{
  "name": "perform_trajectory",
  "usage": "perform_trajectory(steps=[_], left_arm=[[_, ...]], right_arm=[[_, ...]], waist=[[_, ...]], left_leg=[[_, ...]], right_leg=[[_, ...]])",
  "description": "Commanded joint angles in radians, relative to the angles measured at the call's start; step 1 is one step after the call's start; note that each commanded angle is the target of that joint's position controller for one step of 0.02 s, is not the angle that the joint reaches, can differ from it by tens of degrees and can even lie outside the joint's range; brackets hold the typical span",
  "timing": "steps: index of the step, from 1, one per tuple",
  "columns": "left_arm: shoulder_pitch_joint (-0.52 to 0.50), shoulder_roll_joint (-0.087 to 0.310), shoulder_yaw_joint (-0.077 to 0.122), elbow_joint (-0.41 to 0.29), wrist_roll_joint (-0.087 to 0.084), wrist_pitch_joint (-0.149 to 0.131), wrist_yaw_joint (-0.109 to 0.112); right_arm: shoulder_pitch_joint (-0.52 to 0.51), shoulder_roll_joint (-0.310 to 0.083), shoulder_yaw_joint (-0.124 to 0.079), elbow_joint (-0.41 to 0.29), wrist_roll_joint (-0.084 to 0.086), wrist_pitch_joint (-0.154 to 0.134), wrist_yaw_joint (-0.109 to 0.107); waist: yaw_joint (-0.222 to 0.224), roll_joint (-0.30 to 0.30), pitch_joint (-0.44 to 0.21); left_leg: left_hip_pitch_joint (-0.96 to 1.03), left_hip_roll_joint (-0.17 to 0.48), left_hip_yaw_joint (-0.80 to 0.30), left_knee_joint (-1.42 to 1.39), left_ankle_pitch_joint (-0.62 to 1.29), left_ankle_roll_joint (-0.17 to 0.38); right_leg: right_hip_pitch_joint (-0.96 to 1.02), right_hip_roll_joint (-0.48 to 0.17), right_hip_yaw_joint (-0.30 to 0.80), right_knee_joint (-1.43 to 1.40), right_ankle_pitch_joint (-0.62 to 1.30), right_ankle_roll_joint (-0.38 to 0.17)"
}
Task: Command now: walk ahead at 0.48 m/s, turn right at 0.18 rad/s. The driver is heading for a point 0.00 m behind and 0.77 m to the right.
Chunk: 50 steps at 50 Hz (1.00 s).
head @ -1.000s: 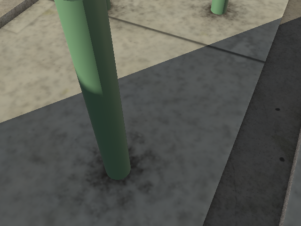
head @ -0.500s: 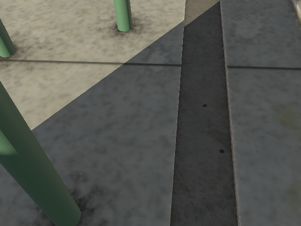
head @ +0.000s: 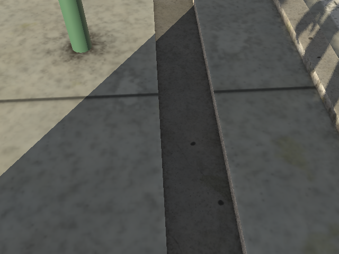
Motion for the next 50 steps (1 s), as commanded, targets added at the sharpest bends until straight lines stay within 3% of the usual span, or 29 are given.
perform_trajectory(steps=[1,2,4,6,8,9,12,16,18,19,20,21,22,23,24,26,27,28,30,33,37,40,41,44,45,46,48,49,50], left_arm=[[-0.037,0.099,0.027,-0.086,0.007,-0.023,-0.002],[-0.037,0.079,0.021,-0.075,0.011,-0.022,-0.004],[-0.094,0.080,0.025,-0.082,0.018,-0.027,-0.005],[-0.145,0.053,0.019,-0.093,0.031,-0.043,-0.009],[-0.191,0.033,0.013,-0.089,0.029,-0.054,-0.026],[-0.230,0.024,0.009,-0.097,0.027,-0.058,-0.037],[-0.281,0.039,0.011,-0.104,0.008,-0.052,-0.059],[-0.345,0.042,0.003,-0.118,-0.002,-0.034,-0.080],[-0.307,0.059,0.013,-0.108,0.013,-0.035,-0.080],[-0.218,0.088,0.031,-0.082,0.026,-0.038,-0.078],[-0.089,0.116,0.052,-0.031,0.032,-0.040,-0.071],[0.034,0.188,0.075,0.009,0.039,-0.036,-0.060],[0.054,0.252,0.064,0.001,0.052,-0.033,-0.058],[0.138,0.227,0.065,-0.007,0.030,-0.023,-0.070],[0.080,0.212,0.070,-0.023,0.021,-0.008,-0.065],[-0.082,0.174,0.052,-0.053,0.014,0.013,-0.042],[-0.125,0.171,0.047,-0.061,0.028,0.015,-0.037],[-0.151,0.165,0.045,-0.065,0.043,0.015,-0.034],[-0.152,0.142,0.040,-0.054,0.041,0.006,-0.023],[-0.115,0.140,0.042,-0.024,0.023,0.019,0.010],[-0.106,0.141,0.051,-0.018,0.011,0.055,0.036],[-0.099,0.135,0.055,-0.023,0.010,0.073,0.044],[-0.082,0.129,0.057,-0.021,0.001,0.072,0.051],[-0.083,0.133,0.063,-0.040,0.017,0.077,0.048],[-0.099,0.123,0.062,-0.056,0.014,0.078,0.046],[-0.097,0.111,0.063,-0.064,-0.001,0.081,0.049],[-0.127,0.129,0.071,-0.075,-0.019,0.087,0.045],[-0.173,0.122,0.070,-0.100,-0.015,0.085,0.039],[-0.216,0.101,0.064,-0.133,-0.006,0.077,0.033]], right_arm=[[0.075,-0.110,-0.032,-0.017,-0.005,0.002,-0.017],[0.083,-0.113,-0.033,-0.013,-0.004,-0.006,-0.019],[0.103,-0.138,-0.041,0.010,0.011,-0.022,-0.025],[0.120,-0.158,-0.050,0.041,0.026,-0.014,-0.039],[0.115,-0.142,-0.041,0.048,0.027,-0.005,-0.049],[0.141,-0.147,-0.043,0.057,0.029,-0.002,-0.051],[0.183,-0.163,-0.049,0.077,0.030,0.007,-0.060],[0.239,-0.179,-0.065,0.080,0.011,0.033,-0.074],[0.254,-0.184,-0.067,0.082,0.005,0.045,-0.077],[0.246,-0.193,-0.066,0.073,0.004,0.048,-0.076],[0.199,-0.184,-0.061,0.062,0.012,0.054,-0.074],[0.225,-0.141,-0.043,0.042,-0.011,0.051,-0.072],[0.381,-0.026,-0.007,0.039,-0.053,0.032,-0.052],[0.396,-0.100,0.001,0.029,-0.002,0.012,-0.036],[0.274,-0.147,-0.013,-0.004,0.031,0.009,-0.038],[0.126,-0.141,-0.015,-0.046,0.020,0.033,-0.070],[0.115,-0.141,-0.018,-0.063,0.013,0.051,-0.083],[0.139,-0.127,-0.017,-0.073,0.006,0.065,-0.089],[0.159,-0.103,-0.017,-0.087,-0.012,0.067,-0.094],[0.077,-0.066,-0.010,-0.142,-0.027,0.061,-0.098],[-0.011,-0.043,-0.004,-0.185,-0.025,0.075,-0.091],[-0.079,-0.031,-0.004,-0.218,-0.015,0.077,-0.083],[-0.104,-0.054,-0.015,-0.218,-0.005,0.074,-0.077],[-0.114,-0.052,-0.025,-0.216,0.005,0.057,-0.065],[-0.107,-0.068,-0.033,-0.208,0.003,0.050,-0.062],[-0.133,-0.081,-0.044,-0.201,-0.009,0.044,-0.061],[-0.102,-0.039,-0.051,-0.183,-0.023,0.029,-0.052],[-0.046,-0.049,-0.062,-0.163,-0.025,0.023,-0.051],[0.042,-0.081,-0.080,-0.141,-0.034,0.022,-0.056]], waist=[[-0.030,0.108,-0.032],[-0.030,0.105,-0.035],[-0.030,0.097,-0.001],[-0.025,0.078,0.007],[-0.037,0.095,-0.001],[-0.056,0.100,0.000],[-0.067,0.095,0.022],[-0.108,0.052,0.074],[-0.100,0.049,0.058],[-0.065,0.054,0.000],[0.005,0.027,-0.073],[0.042,-0.070,-0.168],[-0.045,-0.338,-0.296],[0.042,-0.216,-0.526],[0.068,-0.070,-0.483],[0.014,0.082,-0.262],[-0.021,0.063,-0.195],[-0.054,0.011,-0.175],[-0.073,-0.021,-0.169],[-0.058,-0.033,-0.178],[-0.036,-0.060,-0.201],[-0.015,-0.094,-0.170],[-0.009,-0.069,-0.136],[-0.002,-0.149,-0.133],[-0.007,-0.138,-0.120],[0.001,-0.054,-0.100],[-0.044,-0.010,-0.111],[-0.077,0.009,-0.141],[-0.118,0.085,-0.202]], left_leg=[[0.246,0.302,-0.405,-0.321,-0.087,0.194],[0.225,0.303,-0.372,-0.343,-0.023,0.206],[0.224,0.295,-0.306,-0.376,0.073,0.204],[0.220,0.252,-0.207,-0.368,0.181,0.182],[0.148,0.185,-0.094,-0.331,0.203,0.142],[0.115,0.183,-0.080,-0.327,0.170,0.135],[0.167,0.236,-0.097,-0.261,0.062,0.125],[0.316,0.309,-0.089,-0.151,0.070,0.100],[0.362,0.303,-0.067,-0.030,0.290,0.074],[0.376,0.282,-0.052,0.097,0.448,0.061],[0.331,0.226,-0.002,0.300,0.499,0.020],[0.089,0.148,0.054,0.644,0.215,-0.051],[-0.337,0.039,0.017,1.091,-0.657,-0.130],[-0.400,0.041,-0.112,1.200,-0.628,-0.147],[-0.448,0.086,-0.130,1.197,-0.552,-0.145],[-0.468,0.130,-0.095,1.110,-0.375,-0.144],[-0.397,0.140,-0.111,1.066,-0.324,-0.140],[-0.360,0.140,-0.122,1.073,-0.306,-0.134],[-0.368,0.133,-0.129,1.052,-0.268,-0.118],[-0.434,0.113,-0.118,0.865,-0.170,-0.125],[-0.415,0.088,-0.101,0.668,-0.035,-0.152],[-0.389,0.073,-0.106,0.562,-0.049,-0.150],[-0.378,0.056,-0.113,0.454,-0.013,-0.158],[-0.263,0.010,-0.121,0.302,-0.065,-0.143],[-0.204,-0.007,-0.115,0.231,-0.063,-0.125],[-0.177,-0.029,-0.095,0.196,-0.040,-0.099],[-0.024,-0.047,-0.085,0.080,0.039,-0.055],[0.122,-0.015,-0.140,0.032,0.146,-0.012],[0.284,0.086,-0.272,-0.025,0.256,0.059]], right_leg=[[-0.276,-0.126,0.019,-0.048,0.090,0.002],[-0.261,-0.135,0.005,-0.072,0.116,0.008],[-0.306,-0.152,0.010,-0.163,0.221,0.029],[-0.302,-0.145,-0.013,-0.317,0.383,0.055],[-0.188,-0.114,-0.051,-0.486,0.597,0.057],[-0.135,-0.098,-0.065,-0.535,0.683,0.056],[-0.156,-0.113,-0.026,-0.610,0.733,0.038],[-0.257,-0.134,0.007,-0.662,0.602,0.008],[-0.196,-0.102,-0.029,-0.695,0.524,-0.002],[-0.096,-0.067,-0.059,-0.711,0.507,-0.014],[0.075,-0.022,-0.121,-0.777,0.592,-0.029],[0.385,-0.091,-0.066,-0.688,1.028,-0.065],[0.772,-0.286,0.198,-0.409,1.752,-0.209],[0.870,-0.407,0.385,-0.475,1.686,-0.348],[0.813,-0.377,0.378,-0.544,1.404,-0.358],[0.466,-0.328,0.364,-0.669,1.007,-0.302],[0.297,-0.320,0.351,-0.704,1.009,-0.294],[0.202,-0.314,0.347,-0.726,1.005,-0.294],[0.134,-0.267,0.284,-0.729,1.050,-0.265],[0.180,-0.210,0.239,-0.723,1.078,-0.224],[0.228,-0.152,0.214,-0.694,1.022,-0.157],[0.240,-0.157,0.264,-0.683,0.947,-0.143],[0.230,-0.134,0.270,-0.679,0.830,-0.136],[0.248,-0.144,0.348,-0.655,0.774,-0.131],[0.224,-0.127,0.354,-0.650,0.765,-0.113],[0.192,-0.091,0.313,-0.653,0.748,-0.076],[0.139,-0.028,0.267,-0.625,0.664,-0.017],[0.064,-0.001,0.249,-0.570,0.640,0.014],[-0.038,0.051,0.205,-0.453,0.543,0.052]])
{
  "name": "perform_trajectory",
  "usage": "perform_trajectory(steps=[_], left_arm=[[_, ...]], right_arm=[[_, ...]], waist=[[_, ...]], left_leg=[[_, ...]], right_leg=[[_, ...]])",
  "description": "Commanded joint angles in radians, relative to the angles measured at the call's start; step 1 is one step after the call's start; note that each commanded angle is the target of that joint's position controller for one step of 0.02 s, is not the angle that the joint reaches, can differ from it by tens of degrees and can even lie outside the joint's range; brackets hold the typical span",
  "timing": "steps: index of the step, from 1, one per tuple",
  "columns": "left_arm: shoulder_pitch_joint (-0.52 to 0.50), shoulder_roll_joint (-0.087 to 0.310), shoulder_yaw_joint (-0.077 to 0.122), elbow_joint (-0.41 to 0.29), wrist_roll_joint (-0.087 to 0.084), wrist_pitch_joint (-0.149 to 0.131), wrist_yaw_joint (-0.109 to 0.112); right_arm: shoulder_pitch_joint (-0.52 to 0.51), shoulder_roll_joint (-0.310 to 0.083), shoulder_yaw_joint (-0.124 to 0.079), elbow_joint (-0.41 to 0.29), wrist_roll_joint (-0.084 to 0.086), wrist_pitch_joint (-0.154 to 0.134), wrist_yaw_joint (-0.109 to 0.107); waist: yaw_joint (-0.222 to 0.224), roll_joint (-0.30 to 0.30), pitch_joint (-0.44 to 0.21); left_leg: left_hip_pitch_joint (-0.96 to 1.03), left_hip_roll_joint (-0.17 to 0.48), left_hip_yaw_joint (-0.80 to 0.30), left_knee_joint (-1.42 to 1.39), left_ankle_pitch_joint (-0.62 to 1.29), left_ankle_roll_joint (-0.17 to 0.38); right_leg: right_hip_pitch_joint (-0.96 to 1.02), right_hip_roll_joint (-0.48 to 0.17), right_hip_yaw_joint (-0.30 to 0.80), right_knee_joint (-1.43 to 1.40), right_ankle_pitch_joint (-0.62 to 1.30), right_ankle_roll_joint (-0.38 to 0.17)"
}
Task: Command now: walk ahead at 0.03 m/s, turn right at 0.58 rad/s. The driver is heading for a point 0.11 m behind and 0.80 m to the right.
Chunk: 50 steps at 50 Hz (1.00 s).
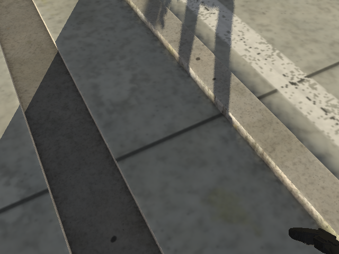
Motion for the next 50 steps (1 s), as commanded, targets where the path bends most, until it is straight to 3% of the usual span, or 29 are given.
perform_trajectory(steps=[1,2,3,6,10,11,13,14,16,18,20,22,26,27,28,29,30,31,32,33,34,35,36,38,40,44,46,49,50], left_arm=[[-0.140,0.061,0.007,-0.146,0.011,-0.029,-0.014],[-0.109,0.043,0.001,-0.149,0.026,-0.039,-0.027],[-0.052,0.072,0.009,-0.136,0.021,-0.047,-0.045],[-0.073,0.058,-0.003,-0.111,0.010,-0.042,-0.057],[-0.083,0.024,-0.032,-0.111,0.001,-0.060,-0.107],[-0.070,0.042,-0.020,-0.093,0.003,-0.068,-0.116],[-0.103,0.087,0.005,-0.061,0.019,-0.082,-0.110],[-0.074,0.113,0.020,-0.044,0.032,-0.081,-0.104],[-0.083,0.132,0.026,-0.035,0.042,-0.056,-0.081],[-0.140,0.162,0.039,-0.050,0.034,-0.036,-0.057],[-0.259,0.162,0.036,-0.081,0.032,-0.014,-0.057],[-0.309,0.121,0.024,-0.103,0.031,0.002,-0.061],[-0.364,0.146,0.026,-0.138,0.037,0.010,-0.041],[-0.318,0.119,0.019,-0.130,0.042,0.017,-0.032],[-0.186,0.081,0.013,-0.108,0.011,0.018,-0.015],[-0.174,0.110,0.015,-0.106,-0.010,0.014,-0.009],[-0.258,0.149,0.025,-0.149,-0.004,0.003,-0.020],[-0.305,0.104,0.014,-0.188,0.013,-0.008,-0.030],[-0.205,0.011,-0.007,-0.199,0.062,-0.012,-0.036],[-0.110,0.093,0.013,-0.189,0.039,-0.007,-0.036],[-0.137,0.191,0.054,-0.155,0.002,-0.005,-0.051],[-0.175,0.187,0.056,-0.160,-0.006,0.004,-0.055],[-0.149,0.145,0.046,-0.150,-0.008,0.025,-0.047],[-0.131,0.103,0.030,-0.170,-0.008,0.049,-0.039],[-0.131,0.077,0.017,-0.190,-0.005,0.047,-0.039],[-0.180,0.019,-0.022,-0.232,0.019,0.026,-0.057],[-0.127,0.042,-0.015,-0.221,0.015,0.023,-0.066],[0.020,0.056,0.007,-0.134,0.024,0.030,-0.056],[0.083,0.096,0.022,-0.113,0.026,0.027,-0.052]], right_arm=[[0.212,-0.173,-0.077,-0.019,-0.033,-0.025,-0.018],[0.184,-0.145,-0.062,-0.027,-0.039,-0.032,-0.031],[0.131,-0.133,-0.056,-0.040,-0.024,-0.040,-0.032],[0.032,-0.100,-0.055,-0.042,0.017,-0.025,-0.037],[0.019,-0.149,-0.079,-0.047,0.031,0.013,-0.057],[0.009,-0.139,-0.079,-0.058,0.044,0.024,-0.057],[0.083,-0.131,-0.083,-0.041,0.056,0.030,-0.035],[0.082,-0.149,-0.087,-0.037,0.046,0.034,-0.024],[0.071,-0.117,-0.074,-0.028,0.035,0.054,0.006],[0.039,-0.125,-0.069,-0.051,0.017,0.066,0.016],[0.071,-0.144,-0.067,-0.059,0.027,0.086,0.018],[0.064,-0.168,-0.068,-0.059,0.020,0.094,0.016],[0.084,-0.159,-0.052,-0.056,0.018,0.076,0.028],[0.045,-0.142,-0.048,-0.043,0.016,0.067,0.027],[-0.118,-0.097,-0.026,-0.069,0.021,0.043,0.021],[-0.050,-0.089,-0.025,-0.079,0.012,0.032,0.010],[0.100,-0.105,-0.026,-0.061,0.029,0.027,0.006],[0.205,-0.196,-0.053,-0.034,0.015,0.009,-0.007],[0.250,-0.329,-0.081,-0.040,-0.018,0.003,-0.018],[0.259,-0.328,-0.089,-0.024,-0.029,0.008,-0.011],[0.188,-0.237,-0.062,-0.058,-0.023,0.018,-0.020],[0.131,-0.170,-0.043,-0.071,-0.013,0.034,-0.032],[0.058,-0.148,-0.029,-0.089,-0.005,0.052,-0.041],[-0.025,-0.170,-0.023,-0.120,-0.015,0.066,-0.060],[-0.001,-0.167,-0.019,-0.127,-0.018,0.080,-0.067],[0.080,-0.223,-0.044,-0.100,-0.008,0.095,-0.063],[0.109,-0.242,-0.055,-0.085,0.010,0.100,-0.054],[0.112,-0.205,-0.051,-0.049,0.048,0.105,-0.030],[0.162,-0.158,-0.042,-0.027,0.045,0.104,-0.019]], waist=[[-0.147,0.261,-0.210],[-0.099,0.351,-0.171],[-0.058,0.334,-0.114],[-0.030,0.244,-0.069],[-0.047,0.276,-0.112],[-0.029,0.205,-0.110],[-0.058,-0.050,-0.074],[-0.028,-0.107,-0.066],[-0.020,0.001,-0.098],[-0.017,-0.046,-0.191],[-0.069,-0.128,-0.222],[-0.077,-0.102,-0.201],[-0.094,-0.076,-0.210],[-0.056,-0.013,-0.190],[0.056,0.076,-0.106],[-0.034,0.063,-0.065],[-0.097,-0.104,-0.073],[-0.127,-0.148,-0.129],[-0.074,0.095,-0.243],[-0.058,0.383,-0.300],[-0.053,0.277,-0.223],[-0.053,0.234,-0.125],[-0.023,0.189,-0.070],[0.000,0.170,-0.002],[-0.020,0.166,-0.024],[-0.074,0.243,-0.116],[-0.076,0.270,-0.135],[-0.029,0.209,-0.130],[-0.028,0.057,-0.117]], left_leg=[[0.526,0.301,-0.426,-0.392,0.176,0.098],[0.441,0.467,-0.551,-0.442,0.324,0.187],[0.328,0.483,-0.526,-0.424,0.406,0.235],[0.329,0.302,-0.213,-0.386,0.253,0.121],[0.295,0.252,-0.067,-0.373,0.161,0.099],[0.340,0.226,-0.016,-0.326,0.121,0.073],[0.188,0.121,0.098,-0.165,-0.141,-0.016],[-0.075,0.125,0.047,0.011,-0.453,-0.055],[-0.225,0.133,-0.010,0.209,-0.521,-0.110],[-0.238,0.127,-0.002,0.310,-0.457,-0.183],[-0.160,0.122,0.014,0.336,-0.424,-0.234],[-0.105,0.116,0.035,0.256,-0.417,-0.246],[0.069,0.101,0.048,0.068,-0.369,-0.206],[0.114,0.075,0.064,0.063,-0.331,-0.189],[0.165,0.050,0.053,-0.050,-0.336,-0.151],[0.120,0.017,0.086,-0.150,-0.417,-0.140],[0.220,0.043,0.054,-0.289,-0.325,-0.148],[0.408,0.109,-0.022,-0.366,0.016,-0.113],[0.637,0.399,-0.267,-0.282,0.619,0.010],[0.626,0.618,-0.629,-0.361,0.582,0.249],[0.529,0.598,-0.559,-0.365,0.360,0.266],[0.427,0.500,-0.386,-0.372,0.153,0.200],[0.304,0.423,-0.263,-0.408,-0.044,0.140],[0.113,0.350,-0.105,-0.468,-0.212,0.092],[0.135,0.333,-0.005,-0.457,-0.245,0.090],[0.266,0.374,0.038,-0.441,-0.251,0.099],[0.293,0.420,0.000,-0.465,-0.334,0.090],[0.270,0.391,0.061,-0.321,-0.221,0.004],[0.120,0.333,0.147,-0.103,-0.289,-0.076]], right_leg=[[-0.283,0.096,-0.082,0.325,0.050,0.046],[-0.335,0.074,-0.089,0.594,-0.322,0.067],[-0.337,0.034,-0.112,0.695,-0.337,0.081],[-0.373,-0.079,-0.206,0.589,-0.196,0.091],[-0.129,-0.113,-0.238,0.061,0.077,0.072],[-0.093,-0.088,-0.260,-0.074,0.194,0.069],[0.160,-0.044,-0.288,-0.337,0.533,0.047],[0.386,-0.118,-0.179,-0.325,0.570,-0.001],[0.477,-0.201,-0.147,-0.192,0.710,-0.041],[0.481,-0.230,-0.098,-0.089,0.901,-0.074],[0.358,-0.202,-0.074,-0.059,0.848,-0.143],[0.293,-0.169,-0.050,-0.006,0.814,-0.165],[0.210,-0.164,0.005,0.072,0.815,-0.156],[0.166,-0.138,-0.007,0.050,0.802,-0.155],[0.081,-0.100,0.024,0.025,0.875,-0.089],[0.145,-0.080,-0.008,0.030,1.148,-0.069],[0.099,-0.168,0.083,0.075,1.188,-0.123],[0.023,-0.086,0.095,0.166,0.921,-0.106],[-0.184,0.044,-0.037,0.423,0.151,-0.015],[-0.334,0.142,-0.123,0.677,-0.503,0.080],[-0.393,0.048,-0.137,0.921,-0.471,0.110],[-0.431,0.014,-0.201,1.025,-0.382,0.127],[-0.400,-0.004,-0.237,1.079,-0.325,0.138],[-0.313,-0.013,-0.303,1.083,-0.198,0.144],[-0.310,-0.029,-0.341,0.933,-0.137,0.138],[-0.230,-0.114,-0.355,0.454,-0.216,0.095],[-0.185,-0.126,-0.365,0.277,-0.205,0.056],[0.019,-0.041,-0.442,-0.129,0.012,-0.021],[0.161,-0.085,-0.301,-0.211,0.092,-0.067]])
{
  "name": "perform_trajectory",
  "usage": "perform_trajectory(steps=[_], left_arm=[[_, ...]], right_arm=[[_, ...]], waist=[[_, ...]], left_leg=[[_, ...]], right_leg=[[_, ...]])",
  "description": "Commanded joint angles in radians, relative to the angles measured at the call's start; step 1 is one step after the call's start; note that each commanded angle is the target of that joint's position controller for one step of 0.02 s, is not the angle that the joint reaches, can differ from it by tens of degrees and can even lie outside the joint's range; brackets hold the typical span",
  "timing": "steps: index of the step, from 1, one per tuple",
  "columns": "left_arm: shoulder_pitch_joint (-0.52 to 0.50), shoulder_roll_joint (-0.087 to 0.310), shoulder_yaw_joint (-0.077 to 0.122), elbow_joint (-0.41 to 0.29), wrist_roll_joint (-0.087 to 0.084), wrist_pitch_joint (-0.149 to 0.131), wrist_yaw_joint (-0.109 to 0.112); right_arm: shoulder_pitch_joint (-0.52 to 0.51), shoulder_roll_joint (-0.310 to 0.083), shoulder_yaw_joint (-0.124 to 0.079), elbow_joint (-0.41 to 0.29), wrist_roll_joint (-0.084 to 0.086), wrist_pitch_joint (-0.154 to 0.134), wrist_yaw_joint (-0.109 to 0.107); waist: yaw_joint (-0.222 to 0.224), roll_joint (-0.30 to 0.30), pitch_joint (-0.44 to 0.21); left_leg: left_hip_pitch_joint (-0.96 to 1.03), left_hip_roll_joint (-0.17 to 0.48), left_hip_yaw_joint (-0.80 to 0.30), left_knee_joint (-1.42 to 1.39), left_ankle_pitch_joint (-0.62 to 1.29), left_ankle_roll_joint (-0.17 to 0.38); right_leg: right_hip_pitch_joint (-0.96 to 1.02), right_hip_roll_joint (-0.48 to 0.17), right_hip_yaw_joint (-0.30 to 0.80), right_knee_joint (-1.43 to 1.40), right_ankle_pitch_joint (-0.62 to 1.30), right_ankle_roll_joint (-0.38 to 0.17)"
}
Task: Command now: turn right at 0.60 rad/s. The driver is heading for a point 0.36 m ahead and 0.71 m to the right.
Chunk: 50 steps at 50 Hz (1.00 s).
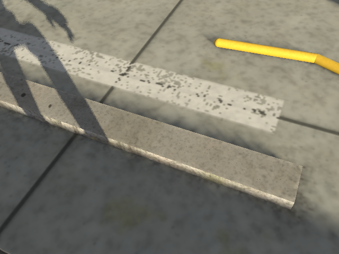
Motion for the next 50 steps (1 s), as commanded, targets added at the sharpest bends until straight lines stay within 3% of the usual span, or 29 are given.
perform_trajectory(steps=[1,2,3,5,6,8,11,14,18,20,21,22,24,25,26,27,28,29,30,31,32,33,36,39,44,46,48,49,50], left_arm=[[0.143,0.274,0.080,-0.023,0.000,-0.020,0.023],[0.114,0.314,0.094,-0.067,0.076,-0.045,0.010],[0.055,0.285,0.081,-0.065,0.090,-0.063,0.006],[0.048,0.174,0.051,-0.033,0.020,-0.072,0.018],[0.047,0.151,0.038,-0.026,0.013,-0.074,0.022],[0.095,0.136,0.028,-0.017,0.031,-0.078,0.026],[0.183,0.134,0.024,0.008,0.027,-0.090,0.030],[0.248,0.124,0.016,0.031,0.032,-0.097,0.038],[0.277,0.110,0.012,0.052,0.014,-0.092,0.053],[0.248,0.130,0.020,0.048,-0.002,-0.083,0.064],[0.251,0.165,0.032,0.056,-0.008,-0.083,0.067],[0.254,0.180,0.034,0.062,-0.001,-0.090,0.061],[0.191,0.178,0.032,0.051,-0.008,-0.111,0.045],[0.150,0.162,0.029,0.041,-0.016,-0.122,0.041],[0.111,0.122,0.019,0.014,-0.008,-0.132,0.034],[0.231,0.014,0.001,-0.027,-0.038,-0.146,0.032],[0.245,0.084,0.016,0.017,-0.029,-0.153,0.013],[0.178,0.110,0.032,0.005,-0.033,-0.143,0.005],[0.102,0.089,0.022,-0.019,-0.026,-0.129,0.008],[0.078,0.068,0.018,-0.035,-0.009,-0.121,0.007],[0.103,0.057,0.021,-0.028,-0.010,-0.108,0.005],[0.132,0.052,0.018,-0.026,-0.014,-0.098,0.001],[0.048,0.050,0.015,-0.050,-0.002,-0.079,0.014],[-0.027,0.057,0.015,-0.073,0.011,-0.091,0.004],[-0.140,0.055,0.009,-0.107,-0.006,-0.099,-0.035],[-0.155,0.074,0.018,-0.117,-0.008,-0.096,-0.045],[-0.087,0.114,0.042,-0.111,-0.003,-0.092,-0.044],[0.046,0.146,0.066,-0.075,-0.005,-0.091,-0.042],[0.230,0.223,0.106,-0.019,-0.012,-0.086,-0.031]], right_arm=[[0.047,0.001,0.000,-0.067,-0.045,-0.014,0.037],[-0.107,-0.074,-0.021,-0.111,-0.019,-0.028,0.022],[-0.147,-0.116,-0.036,-0.110,0.004,-0.029,0.012],[-0.099,-0.105,-0.042,-0.065,-0.007,-0.033,0.002],[-0.069,-0.107,-0.044,-0.057,-0.010,-0.039,0.002],[-0.058,-0.069,-0.034,-0.055,-0.004,-0.059,0.016],[-0.067,-0.041,-0.022,-0.061,-0.005,-0.092,0.034],[-0.105,-0.028,-0.012,-0.080,-0.007,-0.109,0.042],[-0.202,0.000,0.014,-0.136,-0.005,-0.131,0.049],[-0.295,0.018,0.032,-0.170,-0.001,-0.143,0.067],[-0.308,0.043,0.037,-0.184,0.005,-0.145,0.074],[-0.254,0.004,0.019,-0.165,0.016,-0.145,0.074],[-0.022,-0.087,-0.023,-0.118,0.022,-0.146,0.063],[0.095,-0.128,-0.042,-0.095,0.018,-0.145,0.055],[0.254,-0.175,-0.052,-0.073,-0.005,-0.147,0.049],[0.327,-0.277,-0.068,-0.050,-0.049,-0.143,0.054],[0.269,-0.168,-0.040,-0.081,-0.038,-0.151,0.042],[0.181,-0.106,-0.020,-0.072,-0.003,-0.143,0.028],[0.161,-0.080,-0.014,-0.043,0.008,-0.133,0.025],[0.134,-0.056,-0.008,-0.003,-0.002,-0.135,0.029],[0.100,-0.039,-0.005,0.012,-0.017,-0.145,0.030],[0.073,-0.030,-0.004,0.025,-0.008,-0.149,0.035],[0.069,-0.049,-0.014,0.072,-0.004,-0.160,0.039],[0.105,-0.106,-0.031,0.104,-0.021,-0.167,0.028],[0.094,-0.180,-0.050,0.125,0.011,-0.143,0.023],[0.102,-0.203,-0.057,0.136,0.024,-0.133,0.033],[0.094,-0.234,-0.065,0.141,0.043,-0.121,0.041],[0.075,-0.238,-0.065,0.141,0.054,-0.111,0.045],[0.104,-0.198,-0.050,0.136,0.044,-0.110,0.043]], waist=[[-0.025,-0.387,-0.099],[0.092,-0.261,-0.182],[0.061,-0.156,-0.099],[0.032,-0.117,-0.005],[0.016,-0.121,0.029],[0.019,-0.146,0.039],[0.032,-0.130,0.034],[0.049,-0.159,0.039],[0.070,-0.164,0.075],[0.088,-0.158,0.101],[0.085,-0.218,0.097],[0.060,-0.250,0.074],[-0.068,-0.311,-0.019],[-0.147,-0.262,-0.091],[-0.218,-0.126,-0.251],[-0.123,0.390,-0.459],[-0.107,0.360,-0.399],[-0.078,0.223,-0.182],[-0.064,0.105,-0.056],[-0.025,0.051,0.033],[0.014,0.085,0.040],[0.038,0.106,0.040],[0.017,0.094,0.074],[-0.004,0.056,0.028],[-0.039,0.061,0.051],[-0.039,0.058,0.069],[0.014,0.068,0.017],[0.096,0.052,-0.051],[0.166,0.010,-0.141]], left_leg=[[-0.402,0.001,-0.044,0.456,-0.439,-0.079],[-0.421,-0.075,-0.237,0.652,-0.469,-0.106],[-0.452,-0.080,-0.281,0.756,-0.367,-0.093],[-0.577,-0.049,-0.285,0.766,-0.153,-0.075],[-0.591,-0.050,-0.282,0.768,-0.064,-0.081],[-0.620,-0.064,-0.268,0.845,0.025,-0.081],[-0.667,-0.065,-0.258,0.871,0.069,-0.071],[-0.732,-0.070,-0.245,0.887,0.057,-0.080],[-0.758,-0.056,-0.237,0.699,0.029,-0.101],[-0.561,-0.080,-0.173,0.375,0.004,-0.094],[-0.397,-0.089,-0.153,0.298,-0.043,-0.082],[-0.256,-0.124,-0.113,0.304,-0.078,-0.064],[-0.042,-0.162,-0.121,0.322,-0.122,0.007],[0.114,-0.174,-0.138,0.218,-0.081,0.049],[0.408,-0.064,-0.312,0.147,-0.104,0.106],[0.628,0.244,-0.974,-0.180,-0.513,0.270],[0.546,0.317,-1.269,-0.370,-0.659,0.305],[0.376,0.324,-1.096,-0.342,-0.728,0.281],[0.236,0.292,-0.918,-0.320,-0.639,0.250],[0.110,0.245,-0.739,-0.311,-0.499,0.214],[0.037,0.195,-0.602,-0.331,-0.393,0.168],[0.019,0.163,-0.489,-0.357,-0.303,0.138],[0.069,0.140,-0.283,-0.411,-0.083,0.154],[0.216,0.176,-0.210,-0.433,0.068,0.183],[0.276,0.177,-0.064,-0.446,0.103,0.145],[0.335,0.190,-0.042,-0.416,0.193,0.138],[0.391,0.189,-0.007,-0.254,0.543,0.121],[0.372,0.159,0.030,-0.060,0.699,0.103],[0.240,0.112,0.044,0.203,0.650,0.069]], right_leg=[[0.351,-0.287,0.477,-0.170,0.738,-0.181],[0.171,-0.415,0.641,-0.263,0.712,-0.373],[0.133,-0.354,0.566,-0.311,0.453,-0.361],[0.150,-0.249,0.518,-0.351,-0.069,-0.253],[0.131,-0.225,0.521,-0.377,-0.183,-0.239],[0.138,-0.197,0.524,-0.395,-0.215,-0.234],[0.188,-0.169,0.495,-0.379,-0.068,-0.243],[0.239,-0.167,0.516,-0.369,0.044,-0.254],[0.239,-0.153,0.518,-0.374,0.107,-0.251],[0.107,-0.125,0.453,-0.437,0.125,-0.236],[0.025,-0.148,0.454,-0.490,0.154,-0.230],[-0.018,-0.161,0.450,-0.497,0.209,-0.227],[0.010,-0.163,0.439,-0.350,0.617,-0.194],[0.004,-0.109,0.387,-0.182,0.889,-0.146],[-0.116,-0.023,0.346,0.124,0.864,-0.092],[-0.370,0.151,0.310,0.543,0.207,-0.017],[-0.461,0.149,0.357,0.773,-0.029,-0.002],[-0.544,0.091,0.290,0.905,-0.003,0.000],[-0.552,0.045,0.198,0.944,0.023,-0.016],[-0.539,0.003,0.156,0.931,0.034,-0.034],[-0.471,-0.027,0.169,0.893,0.055,-0.048],[-0.430,-0.037,0.166,0.839,0.091,-0.051],[-0.448,-0.043,0.133,0.617,0.138,-0.028],[-0.492,-0.072,0.116,0.463,0.221,-0.003],[-0.368,-0.079,0.026,0.153,0.310,-0.022],[-0.337,-0.063,-0.006,0.085,0.271,-0.050],[-0.222,0.003,-0.063,0.028,0.189,-0.093],[-0.051,0.062,-0.102,-0.047,0.220,-0.126],[0.220,0.112,-0.081,-0.067,0.254,-0.158]])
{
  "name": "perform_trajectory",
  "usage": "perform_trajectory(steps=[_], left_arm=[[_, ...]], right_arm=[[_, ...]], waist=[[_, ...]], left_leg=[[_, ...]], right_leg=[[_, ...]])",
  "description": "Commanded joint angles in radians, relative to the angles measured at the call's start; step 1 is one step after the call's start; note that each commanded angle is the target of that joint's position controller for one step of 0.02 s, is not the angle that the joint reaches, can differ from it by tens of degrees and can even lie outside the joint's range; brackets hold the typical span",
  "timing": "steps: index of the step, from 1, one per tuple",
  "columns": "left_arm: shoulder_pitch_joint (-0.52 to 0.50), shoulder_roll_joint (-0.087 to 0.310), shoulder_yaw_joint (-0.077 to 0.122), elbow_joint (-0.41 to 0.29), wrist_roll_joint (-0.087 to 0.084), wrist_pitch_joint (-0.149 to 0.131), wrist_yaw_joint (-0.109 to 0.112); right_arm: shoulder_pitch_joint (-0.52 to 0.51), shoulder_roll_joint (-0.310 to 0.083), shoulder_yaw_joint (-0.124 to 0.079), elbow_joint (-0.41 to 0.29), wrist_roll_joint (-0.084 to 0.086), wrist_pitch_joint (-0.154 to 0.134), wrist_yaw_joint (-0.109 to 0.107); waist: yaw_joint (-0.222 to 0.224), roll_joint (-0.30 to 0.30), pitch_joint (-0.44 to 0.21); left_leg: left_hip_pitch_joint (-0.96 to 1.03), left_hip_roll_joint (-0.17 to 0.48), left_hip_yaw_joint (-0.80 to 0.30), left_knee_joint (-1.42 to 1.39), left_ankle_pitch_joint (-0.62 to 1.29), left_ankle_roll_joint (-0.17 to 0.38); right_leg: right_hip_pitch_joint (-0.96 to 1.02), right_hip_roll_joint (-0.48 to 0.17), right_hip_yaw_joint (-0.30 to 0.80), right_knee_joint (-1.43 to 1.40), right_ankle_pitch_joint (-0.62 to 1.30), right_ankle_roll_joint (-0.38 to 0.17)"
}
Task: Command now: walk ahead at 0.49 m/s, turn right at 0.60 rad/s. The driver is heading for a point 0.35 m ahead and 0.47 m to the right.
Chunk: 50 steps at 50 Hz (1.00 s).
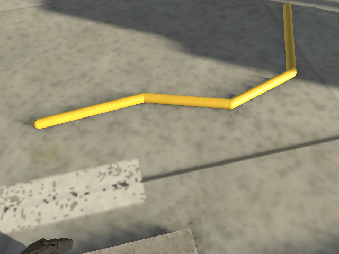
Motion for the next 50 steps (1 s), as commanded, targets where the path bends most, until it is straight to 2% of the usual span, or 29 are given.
perform_trajectory(steps=[1,2,3,4,5,6,7,11,14,15,16,17,18,20,22,23,24,25,26,27,28,29,31,36,42,46,48,49,50], left_arm=[[0.379,0.310,0.120,0.042,-0.018,0.001,0.030],[0.328,0.326,0.104,-0.014,-0.011,-0.031,0.019],[0.304,0.218,0.074,-0.016,-0.007,-0.059,0.006],[0.293,0.186,0.062,-0.001,-0.001,-0.073,0.007],[0.241,0.162,0.054,-0.003,0.001,-0.079,0.010],[0.193,0.132,0.041,-0.012,0.010,-0.082,0.015],[0.175,0.119,0.032,-0.019,0.020,-0.082,0.020],[0.214,0.135,0.030,0.010,0.012,-0.081,0.050],[0.252,0.116,0.018,0.038,0.008,-0.064,0.065],[0.249,0.116,0.016,0.045,0.002,-0.054,0.066],[0.286,0.119,0.016,0.063,0.004,-0.052,0.067],[0.329,0.144,0.019,0.081,0.020,-0.059,0.055],[0.301,0.147,0.019,0.078,0.027,-0.071,0.052],[0.287,0.123,0.011,0.077,0.009,-0.070,0.048],[0.255,0.110,0.002,0.070,0.013,-0.056,0.053],[0.275,0.075,-0.007,0.051,0.009,-0.056,0.058],[0.336,0.047,-0.019,0.051,-0.018,-0.059,0.064],[0.286,0.048,-0.020,0.033,-0.017,-0.066,0.054],[0.246,0.106,0.000,0.027,-0.034,-0.072,0.045],[0.171,0.114,-0.003,0.007,-0.024,-0.071,0.040],[0.139,0.102,-0.004,-0.004,0.001,-0.068,0.035],[0.149,0.086,-0.003,0.001,0.016,-0.063,0.035],[0.181,0.052,-0.011,0.020,0.005,-0.055,0.031],[0.043,0.017,-0.035,0.008,0.018,-0.076,0.024],[-0.053,0.058,-0.022,-0.011,-0.016,-0.059,0.001],[-0.025,0.073,-0.011,-0.004,-0.011,-0.047,-0.005],[0.178,0.124,0.028,0.078,0.007,-0.049,0.003],[0.315,0.172,0.049,0.114,0.008,-0.046,0.012],[0.351,0.266,0.051,0.102,0.020,-0.045,0.016]], right_arm=[[-0.033,-0.028,0.009,-0.112,-0.045,-0.006,-0.002],[-0.027,-0.017,0.029,-0.169,-0.029,-0.039,-0.002],[-0.143,-0.121,0.005,-0.186,0.007,-0.063,0.006],[-0.176,-0.114,0.011,-0.193,0.013,-0.080,0.011],[-0.177,-0.094,0.018,-0.178,-0.010,-0.088,0.004],[-0.171,-0.101,0.013,-0.172,-0.027,-0.089,0.004],[-0.165,-0.100,0.013,-0.169,-0.026,-0.081,0.012],[-0.205,-0.055,0.026,-0.174,-0.054,-0.050,0.021],[-0.307,-0.028,0.043,-0.208,-0.048,-0.039,0.025],[-0.376,0.025,0.068,-0.231,-0.052,-0.041,0.032],[-0.436,0.039,0.073,-0.244,-0.049,-0.045,0.038],[-0.407,0.019,0.064,-0.239,-0.050,-0.052,0.042],[-0.348,-0.035,0.042,-0.216,-0.038,-0.064,0.047],[-0.330,-0.053,0.033,-0.214,-0.037,-0.076,0.052],[-0.178,-0.067,0.012,-0.177,-0.048,-0.077,0.046],[-0.053,-0.122,-0.011,-0.155,-0.053,-0.076,0.042],[0.094,-0.200,-0.041,-0.137,-0.062,-0.064,0.035],[0.108,-0.160,-0.022,-0.127,-0.056,-0.065,0.031],[0.012,-0.109,-0.005,-0.139,-0.042,-0.063,0.024],[-0.034,-0.068,0.006,-0.148,-0.032,-0.059,0.017],[-0.051,-0.048,0.012,-0.132,-0.032,-0.060,0.016],[-0.070,-0.032,0.016,-0.127,-0.039,-0.066,0.014],[-0.085,-0.031,0.017,-0.111,-0.034,-0.069,0.017],[-0.045,-0.108,-0.005,-0.068,-0.014,-0.060,0.012],[-0.001,-0.145,-0.018,-0.046,-0.013,-0.043,0.011],[0.005,-0.152,-0.021,-0.031,-0.014,-0.015,0.006],[0.007,-0.122,-0.008,-0.024,-0.022,-0.007,0.015],[0.005,-0.075,0.011,-0.036,-0.051,-0.015,0.019],[0.068,0.015,0.039,-0.065,-0.093,-0.040,0.026]], waist=[[0.164,-0.230,-0.167],[0.106,-0.299,-0.360],[0.160,-0.139,-0.287],[0.142,-0.117,-0.200],[0.107,-0.028,-0.159],[0.077,-0.035,-0.134],[0.060,-0.053,-0.122],[0.050,-0.023,-0.064],[0.079,-0.034,0.000],[0.104,-0.044,0.024],[0.134,-0.052,0.030],[0.129,-0.125,-0.027],[0.100,-0.127,-0.039],[0.080,-0.111,-0.038],[-0.018,-0.149,-0.127],[-0.054,-0.076,-0.226],[-0.093,0.181,-0.382],[-0.083,0.359,-0.353],[-0.041,0.234,-0.199],[-0.018,0.111,-0.115],[0.017,0.031,-0.053],[0.050,0.030,-0.046],[0.078,0.074,-0.030],[0.032,0.050,-0.051],[-0.019,0.090,-0.026],[-0.013,0.051,0.000],[0.072,-0.045,-0.107],[0.129,-0.119,-0.157],[0.056,-0.340,-0.177]], left_leg=[[-0.565,-0.006,-0.034,0.724,0.132,0.089],[-0.797,-0.164,-0.295,0.966,-0.154,0.068],[-0.903,-0.111,-0.379,1.002,-0.052,0.087],[-0.912,-0.071,-0.375,0.949,0.034,0.115],[-0.855,-0.028,-0.385,0.880,0.106,0.120],[-0.802,-0.008,-0.397,0.804,0.149,0.121],[-0.767,-0.004,-0.393,0.789,0.176,0.117],[-0.794,-0.032,-0.341,0.685,0.232,0.054],[-0.869,-0.033,-0.336,0.509,0.330,0.030],[-0.787,-0.062,-0.281,0.371,0.314,0.032],[-0.695,-0.092,-0.249,0.279,0.387,0.028],[-0.619,-0.130,-0.194,0.427,0.349,0.048],[-0.636,-0.100,-0.248,0.472,0.395,0.073],[-0.653,-0.115,-0.234,0.389,0.309,0.122],[-0.395,-0.185,-0.178,0.317,0.306,0.174],[-0.123,-0.091,-0.336,0.305,0.265,0.257],[0.070,0.093,-0.774,0.095,-0.135,0.399],[0.080,0.209,-1.151,-0.171,-0.311,0.446],[-0.060,0.236,-1.113,-0.189,-0.352,0.430],[-0.182,0.212,-0.980,-0.162,-0.267,0.405],[-0.294,0.187,-0.863,-0.153,-0.150,0.375],[-0.367,0.151,-0.773,-0.168,-0.068,0.347],[-0.422,0.101,-0.633,-0.213,0.044,0.338],[-0.366,0.053,-0.407,-0.229,0.305,0.323],[-0.242,0.127,-0.358,-0.154,0.212,0.265],[-0.154,0.146,-0.315,-0.003,0.245,0.219],[-0.211,0.053,-0.203,0.328,0.441,0.174],[-0.468,0.008,-0.181,0.637,0.188,0.130],[-0.797,-0.084,-0.207,1.001,-0.224,0.077]], right_leg=[[0.707,-0.096,0.339,-0.131,-0.035,-0.164],[0.850,-0.268,0.916,-0.344,-0.366,-0.338],[0.820,-0.274,0.855,-0.411,-0.340,-0.277],[0.724,-0.248,0.720,-0.387,-0.265,-0.243],[0.612,-0.206,0.619,-0.367,-0.162,-0.208],[0.527,-0.171,0.541,-0.371,-0.067,-0.192],[0.480,-0.151,0.511,-0.391,-0.024,-0.190],[0.393,-0.120,0.408,-0.408,0.190,-0.200],[0.371,-0.100,0.360,-0.427,0.156,-0.168],[0.303,-0.069,0.306,-0.452,0.129,-0.145],[0.253,-0.046,0.283,-0.473,0.100,-0.133],[0.267,-0.110,0.324,-0.476,0.193,-0.154],[0.312,-0.129,0.314,-0.424,0.255,-0.152],[0.398,-0.133,0.298,-0.359,0.378,-0.127],[0.369,-0.087,0.255,-0.178,0.743,-0.077],[0.183,-0.027,0.226,0.053,0.752,-0.018],[-0.006,0.099,0.173,0.449,0.411,0.057],[-0.175,0.168,0.252,0.643,-0.284,0.052],[-0.250,0.123,0.288,0.755,-0.273,0.038],[-0.254,0.072,0.243,0.731,-0.223,0.024],[-0.219,0.024,0.217,0.659,-0.194,0.015],[-0.157,-0.016,0.207,0.593,-0.163,0.012],[-0.093,-0.036,0.181,0.497,-0.127,0.026],[-0.017,-0.041,0.108,0.124,0.121,0.076],[-0.001,-0.046,0.132,-0.089,0.222,0.072],[0.030,-0.051,0.114,-0.180,0.143,0.037],[0.327,0.037,0.015,-0.254,0.204,0.004],[0.583,-0.041,0.117,-0.155,0.321,-0.021],[0.759,-0.163,0.371,-0.022,0.699,-0.088]])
